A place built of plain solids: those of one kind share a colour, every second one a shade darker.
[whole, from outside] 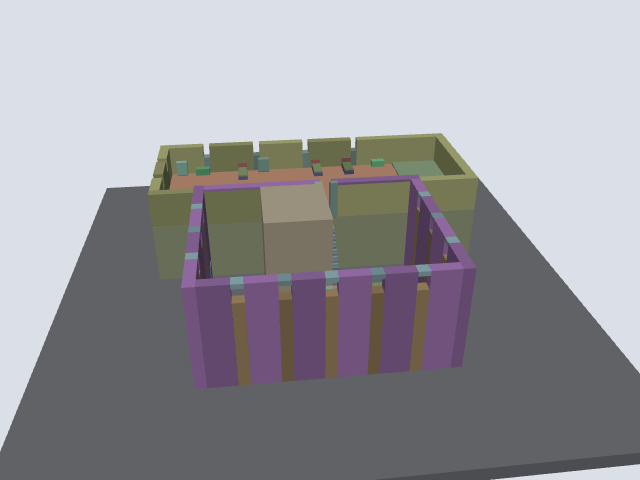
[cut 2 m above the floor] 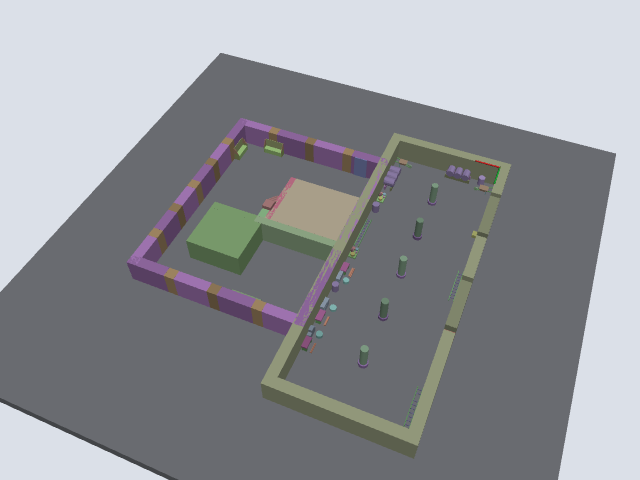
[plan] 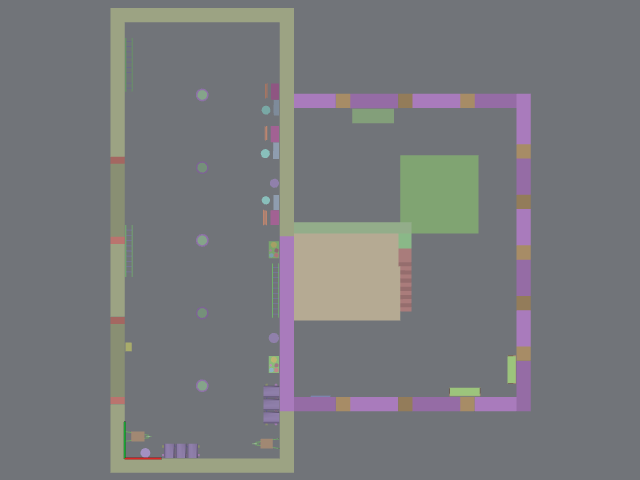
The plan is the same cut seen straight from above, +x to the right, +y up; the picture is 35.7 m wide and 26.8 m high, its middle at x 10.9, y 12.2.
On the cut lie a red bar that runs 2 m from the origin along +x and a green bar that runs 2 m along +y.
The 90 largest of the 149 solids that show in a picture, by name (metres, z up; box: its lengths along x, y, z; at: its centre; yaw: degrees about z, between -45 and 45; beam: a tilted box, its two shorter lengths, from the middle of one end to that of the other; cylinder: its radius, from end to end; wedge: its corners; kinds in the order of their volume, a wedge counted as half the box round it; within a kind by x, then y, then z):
{
 "wall_vestibule_1": {"box": [0.8, 9.78, 8.16], "at": [9.05, 7.53, 3.78]},
 "wall_vestibule_2": {"box": [0.8, 7.03, 8.16], "at": [9.05, 16.85, 3.78]},
 "wall_vestibule_3": {"box": [3.14, 0.8, 8.16], "at": [10.22, 3.04, 3.78]},
 "wall_vestibule_4": {"box": [3.14, 0.8, 8.16], "at": [10.22, 19.96, 3.78]},
 "wall_vestibule_5": {"box": [2.67, 0.8, 8.16], "at": [13.92, 3.04, 3.78]},
 "wall_vestibule_6": {"box": [2.67, 0.8, 8.16], "at": [13.92, 19.96, 3.78]},
 "wall_vestibule_7": {"box": [2.67, 0.8, 8.16], "at": [17.4, 3.04, 3.78]},
 "wall_vestibule_8": {"box": [2.67, 0.8, 8.16], "at": [17.4, 19.96, 3.78]},
 "wall_vestibule_9": {"box": [3.14, 0.8, 8.16], "at": [21.1, 3.04, 3.78]},
 "wall_vestibule_10": {"box": [3.14, 0.8, 8.16], "at": [21.1, 19.96, 3.78]},
 "wall_vestibule_11": {"box": [0.8, 2.81, 8.16], "at": [22.27, 4.05, 3.78]},
 "wall_vestibule_12": {"box": [0.8, 2.02, 8.16], "at": [22.27, 7.26, 3.78]},
 "wall_vestibule_13": {"box": [0.8, 2.02, 8.16], "at": [22.27, 10.09, 3.78]},
 "wall_vestibule_14": {"box": [0.8, 2.02, 8.16], "at": [22.27, 12.91, 3.78]},
 "wall_vestibule_15": {"box": [0.8, 2.02, 8.16], "at": [22.27, 15.74, 3.78]},
 "wall_vestibule_16": {"box": [0.8, 2.81, 8.16], "at": [22.27, 18.96, 3.78]},
 "wall_undercroft_1": {"box": [0.8, 3.84, 5.15], "at": [-0.4, 1.12, 2.27]},
 "wall_undercroft_2": {"box": [0.8, 4.07, 5.15], "at": [-0.4, 5.47, 2.27]},
 "wall_undercroft_3": {"box": [0.8, 4.07, 5.15], "at": [-0.4, 9.94, 2.27]},
 "wall_undercroft_4": {"box": [0.8, 4.07, 5.15], "at": [-0.4, 14.42, 2.27]},
 "wall_undercroft_5": {"box": [0.8, 8.31, 5.15], "at": [-0.4, 21.01, 2.27]},
 "wall_undercroft_6": {"box": [10.25, 0.8, 5.15], "at": [4.33, -0.4, 2.27]},
 "wall_undercroft_7": {"box": [10.25, 0.8, 5.15], "at": [4.33, 24.76, 2.27]},
 "wall_undercroft_8": {"box": [0.8, 25.96, 5.15], "at": [9.05, 12.18, 2.27]},
 "wall_core_1": {"box": [5.93, 4.86, 7.91], "at": [12.42, 10.14, 3.9]},
 "wall_dorter_1": {"box": [0.8, 3.76, 2.8], "at": [-0.4, 1.08, 6.26]},
 "wall_dorter_2": {"box": [0.8, 3.92, 2.8], "at": [-0.4, 5.47, 6.26]},
 "wall_dorter_3": {"box": [0.8, 3.92, 2.8], "at": [-0.4, 9.94, 6.26]},
 "wall_dorter_4": {"box": [0.8, 3.92, 2.8], "at": [-0.4, 14.42, 6.26]},
 "wall_dorter_5": {"box": [0.8, 8.23, 2.8], "at": [-0.4, 21.04, 6.26]},
 "wall_dorter_6": {"box": [3.11, 0.8, 2.8], "at": [0.76, -0.4, 6.26]},
 "wall_dorter_7": {"box": [2.62, 0.8, 2.8], "at": [4.33, -0.4, 6.26]},
 "wall_dorter_8": {"box": [10.25, 0.8, 2.8], "at": [4.33, 24.76, 6.26]},
 "wall_dorter_9": {"box": [3.11, 0.8, 2.8], "at": [7.89, -0.4, 6.26]},
 "wall_dorter_10": {"box": [0.8, 13.37, 2.8], "at": [9.05, 5.88, 6.26]},
 "wall_dorter_11": {"box": [0.8, 11.97, 2.8], "at": [9.05, 19.17, 6.26]},
 "floor_dorter_1": {"box": [8.65, 24.36, 0.4], "at": [4.33, 12.18, 4.96]},
 "floor_podium_1": {"box": [4.37, 3.75, 2.61], "at": [17.57, 15.06, 1.0]},
 "floor_podium_2": {"box": [3.75, 0.62, 2.61], "at": [17.88, 12.88, 1.0]},
 "wall_vestibule_under_light_1": {"box": [0.8, 0.8, 6.81], "at": [12.19, 3.04, 3.1]},
 "wall_vestibule_under_light_2": {"box": [0.8, 0.8, 6.81], "at": [12.19, 19.96, 3.1]},
 "wall_vestibule_under_light_3": {"box": [0.8, 0.8, 6.81], "at": [15.66, 3.04, 3.1]},
 "wall_vestibule_under_light_4": {"box": [0.8, 0.8, 6.81], "at": [15.66, 19.96, 3.1]},
 "wall_vestibule_under_light_5": {"box": [0.8, 0.8, 6.81], "at": [19.13, 3.04, 3.1]},
 "wall_vestibule_under_light_6": {"box": [0.8, 0.8, 6.81], "at": [19.13, 19.96, 3.1]},
 "wall_vestibule_under_light_7": {"box": [0.8, 0.8, 6.81], "at": [22.27, 5.85, 3.1]},
 "wall_vestibule_under_light_8": {"box": [0.8, 0.8, 6.81], "at": [22.27, 8.68, 3.1]},
 "wall_vestibule_under_light_9": {"box": [0.8, 0.8, 6.81], "at": [22.27, 11.5, 3.1]},
 "wall_vestibule_under_light_10": {"box": [0.8, 0.8, 6.81], "at": [22.27, 14.33, 3.1]},
 "wall_vestibule_under_light_11": {"box": [0.8, 0.8, 6.81], "at": [22.27, 17.15, 3.1]},
 "wall_right_1": {"box": [0.45, 4.86, 8.16], "at": [15.16, 10.14, 3.78]},
 "mass_under_upper_1": {"box": [6.55, 0.62, 2.31], "at": [12.73, 12.88, 0.85]},
 "floor_dais_1": {"box": [8.65, 4.06, 0.13], "at": [4.33, 22.33, 5.23]},
 "wall_dorter_under_light_1": {"box": [0.8, 0.55, 1.75], "at": [-0.4, 3.24, 5.74]},
 "wall_dorter_under_light_2": {"box": [0.8, 0.55, 1.75], "at": [-0.4, 7.71, 5.74]},
 "wall_dorter_under_light_3": {"box": [0.8, 0.55, 1.75], "at": [-0.4, 12.18, 5.74]},
 "wall_dorter_under_light_4": {"box": [0.8, 0.55, 1.75], "at": [-0.4, 16.65, 5.74]},
 "pier_undercroft_1": {"cylinder": 0.27, "from": [4.33, 4.06, 0.24], "to": [4.33, 4.06, 2.88]},
 "pier_undercroft_2": {"cylinder": 0.27, "from": [4.33, 8.12, 0.29], "to": [4.33, 8.12, 2.88]},
 "pier_undercroft_3": {"cylinder": 0.27, "from": [4.33, 12.18, 0.24], "to": [4.33, 12.18, 2.88]},
 "pier_undercroft_4": {"cylinder": 0.27, "from": [4.33, 16.24, 0.25], "to": [4.33, 16.24, 2.88]},
 "pier_undercroft_5": {"cylinder": 0.27, "from": [4.33, 20.3, 0.29], "to": [4.33, 20.3, 2.88]},
 "mass_under_head_1": {"box": [0.72, 1.59, 2.31], "at": [15.64, 11.77, 0.85]},
 "wall_vestibule_over_light_1": {"box": [0.8, 0.8, 0.35], "at": [12.19, 3.04, 7.68]},
 "wall_vestibule_over_light_2": {"box": [0.8, 0.8, 0.35], "at": [12.19, 19.96, 7.68]},
 "wall_vestibule_over_light_3": {"box": [0.8, 0.8, 0.35], "at": [15.66, 3.04, 7.68]},
 "wall_vestibule_over_light_4": {"box": [0.8, 0.8, 0.35], "at": [15.66, 19.96, 7.68]},
 "wall_vestibule_over_light_5": {"box": [0.8, 0.8, 0.35], "at": [19.13, 3.04, 7.68]},
 "wall_vestibule_over_light_6": {"box": [0.8, 0.8, 0.35], "at": [19.13, 19.96, 7.68]},
 "wall_vestibule_over_light_7": {"box": [0.8, 0.8, 0.35], "at": [22.27, 5.85, 7.68]},
 "wall_vestibule_over_light_8": {"box": [0.8, 0.8, 0.35], "at": [22.27, 8.68, 7.68]},
 "wall_vestibule_over_light_9": {"box": [0.8, 0.8, 0.35], "at": [22.27, 11.5, 7.68]},
 "wall_vestibule_over_light_10": {"box": [0.8, 0.8, 0.35], "at": [22.27, 14.33, 7.68]},
 "wall_vestibule_over_light_11": {"box": [0.8, 0.8, 0.35], "at": [22.27, 17.15, 7.68]},
 "wall_undercroft_under_light_1": {"box": [0.8, 0.4, 1.75], "at": [-0.4, 3.24, 0.57]},
 "wall_undercroft_under_light_2": {"box": [0.8, 0.4, 1.75], "at": [-0.4, 7.71, 0.57]},
 "wall_undercroft_under_light_3": {"box": [0.8, 0.4, 1.75], "at": [-0.4, 12.18, 0.57]},
 "wall_undercroft_under_light_4": {"box": [0.8, 0.4, 1.75], "at": [-0.4, 16.65, 0.57]},
 "bed_frame_dorter_1": {"box": [1.92, 0.86, 0.34], "at": [0.99, 15.96, 5.33]},
 "bed_frame_dorter_2": {"box": [1.97, 0.82, 0.31], "at": [1.02, 6.37, 5.31]},
 "aumbry_carcase_dorter_1": {"box": [0.45, 0.96, 1.15], "at": [0.26, 8.27, 5.82]},
 "aumbry_carcase_dorter_2": {"box": [0.46, 0.93, 1.18], "at": [0.27, 0.98, 5.84]},
 "wall_wallhead_1": {"box": [0.45, 0.6, 3.0], "at": [9.22, 13.49, 6.36]},
 "chest_dorter_1": {"box": [0.57, 1.23, 0.6], "at": [0.31, 2.8, 5.46]},
 "chest_dorter_2": {"box": [0.58, 1.17, 0.57], "at": [0.32, 18.88, 5.44]},
 "settle_locker_vestibule_1": {"box": [1.65, 0.43, 0.5], "at": [18.99, 3.73, 0.2]},
 "settle_locker_vestibule_2": {"box": [0.43, 1.5, 0.48], "at": [21.58, 4.96, 0.19]},
 "cask_undercroft_1": {"cylinder": 0.27, "from": [1.15, 0.31, 0.0], "to": [1.15, 0.31, 0.73]},
 "cask_undercroft_2": {"cylinder": 0.29, "from": [8.32, 6.73, 0.0], "to": [8.32, 6.73, 0.78]},
 "bed_pallet_dorter_1": {"box": [1.8, 0.8, 0.11], "at": [1.02, 15.96, 5.55]}
}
